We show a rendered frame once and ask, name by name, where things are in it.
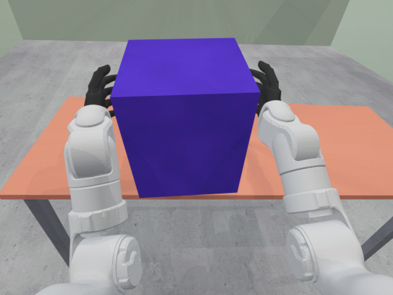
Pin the carton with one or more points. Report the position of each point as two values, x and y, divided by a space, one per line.
185 110

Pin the table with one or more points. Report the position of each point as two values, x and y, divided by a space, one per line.
356 144

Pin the left robot hand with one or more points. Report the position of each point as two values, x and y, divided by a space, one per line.
96 89

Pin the robot right upper arm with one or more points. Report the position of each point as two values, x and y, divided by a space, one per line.
327 255

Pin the right robot forearm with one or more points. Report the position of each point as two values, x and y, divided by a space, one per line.
296 149

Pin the robot left upper arm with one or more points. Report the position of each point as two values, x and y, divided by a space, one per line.
105 265

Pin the left robot forearm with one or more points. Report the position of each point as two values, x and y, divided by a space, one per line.
93 174

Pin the right robot hand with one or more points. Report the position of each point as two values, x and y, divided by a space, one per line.
269 89

